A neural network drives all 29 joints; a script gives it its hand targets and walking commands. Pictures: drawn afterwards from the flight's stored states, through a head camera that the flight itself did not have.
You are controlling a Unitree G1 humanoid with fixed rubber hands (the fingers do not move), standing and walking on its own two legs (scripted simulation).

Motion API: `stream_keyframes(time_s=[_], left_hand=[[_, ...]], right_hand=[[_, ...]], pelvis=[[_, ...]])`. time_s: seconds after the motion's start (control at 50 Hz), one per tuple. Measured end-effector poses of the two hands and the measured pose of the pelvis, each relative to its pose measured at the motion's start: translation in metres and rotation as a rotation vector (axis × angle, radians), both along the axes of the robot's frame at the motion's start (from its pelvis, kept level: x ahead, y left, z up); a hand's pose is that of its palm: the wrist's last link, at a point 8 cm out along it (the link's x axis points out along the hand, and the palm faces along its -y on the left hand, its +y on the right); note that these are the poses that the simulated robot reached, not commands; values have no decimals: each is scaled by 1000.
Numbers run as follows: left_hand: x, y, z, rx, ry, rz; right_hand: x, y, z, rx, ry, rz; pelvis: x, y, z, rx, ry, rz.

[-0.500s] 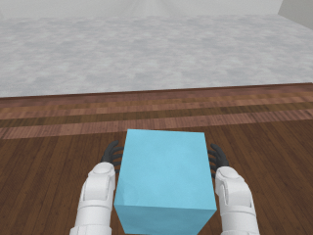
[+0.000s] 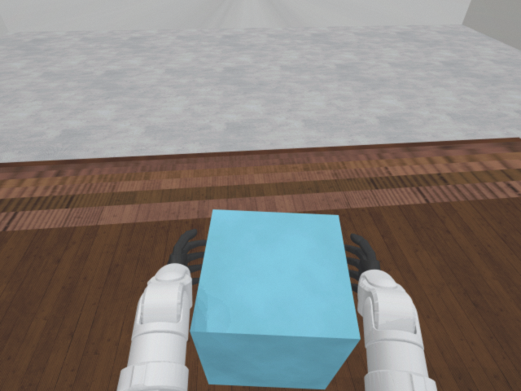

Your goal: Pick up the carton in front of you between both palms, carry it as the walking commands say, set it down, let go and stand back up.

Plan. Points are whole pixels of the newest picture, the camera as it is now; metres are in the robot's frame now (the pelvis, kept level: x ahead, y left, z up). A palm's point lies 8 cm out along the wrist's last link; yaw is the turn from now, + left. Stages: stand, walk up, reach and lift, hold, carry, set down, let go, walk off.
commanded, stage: hold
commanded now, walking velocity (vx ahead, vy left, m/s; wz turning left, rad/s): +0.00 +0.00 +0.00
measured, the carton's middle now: (271, 303) +0.29 +0.00 -0.02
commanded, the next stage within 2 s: carry in 0.50 s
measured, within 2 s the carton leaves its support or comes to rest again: neither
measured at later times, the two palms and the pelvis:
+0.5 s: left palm (179, 273) +0.29 +0.15 +0.05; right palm (368, 279) +0.29 -0.15 +0.05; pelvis +0.01 +0.00 +0.00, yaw +0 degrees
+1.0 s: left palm (189, 207) +0.41 +0.15 +0.09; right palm (358, 214) +0.40 -0.15 +0.09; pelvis +0.16 +0.00 -0.01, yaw +2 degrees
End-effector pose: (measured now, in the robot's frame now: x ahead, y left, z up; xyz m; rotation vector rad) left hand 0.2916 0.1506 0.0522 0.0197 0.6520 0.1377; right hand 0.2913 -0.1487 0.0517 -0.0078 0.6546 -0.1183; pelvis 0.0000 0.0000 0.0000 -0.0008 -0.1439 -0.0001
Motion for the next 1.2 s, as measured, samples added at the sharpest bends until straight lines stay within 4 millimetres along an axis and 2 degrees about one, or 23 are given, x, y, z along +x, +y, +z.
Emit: stream_keyframes(time_s=[0.5, 0.58, 0.66, 0.76, 0.82, 0.9, 0.96, 1.02, 1.08, 1.14, 1.2], left_hand=[[2, 0, -1, 15, 8, -13], [6, 2, 1, 10, -2, -5], [17, 8, 11, -3, -48, 17], [36, 25, 26, -30, -97, 50], [51, 29, 35, -37, -89, 58], [77, 19, 43, -57, -70, 44], [99, 7, 42, -57, -70, 34], [120, 0, 33, -56, -65, 39], [135, 3, 29, -66, -10, 87], [154, 12, 34, -71, 10, 141], [184, 21, 42, -77, 3, 168]], right_hand=[[2, 0, -1, -19, 7, 13], [7, 1, 1, -16, -2, 15], [21, 8, 12, -6, -48, 16], [46, 26, 30, 10, -96, 21], [60, 29, 36, 21, -88, 12], [78, 19, 43, 40, -70, -31], [95, 7, 41, 55, -70, -57], [118, -1, 31, 71, -65, -64], [145, 3, 31, 71, -10, -40], [179, 12, 37, 76, 13, 1], [216, 22, 42, 81, 8, 29]], pelvis=[[9, 0, 1, 0, 21, 1], [15, 0, 0, -4, 88, 11], [26, 3, -5, -7, 143, 35], [54, 16, -9, 11, 186, 23], [75, 20, -4, -8, 215, 2], [108, 16, 1, -34, 240, 3], [137, 8, -5, -37, 239, 11], [168, 0, -16, -42, 233, 38], [196, -4, -11, -30, 237, 58], [226, -4, -3, -14, 239, 61], [260, 0, 2, 0, 240, 61]])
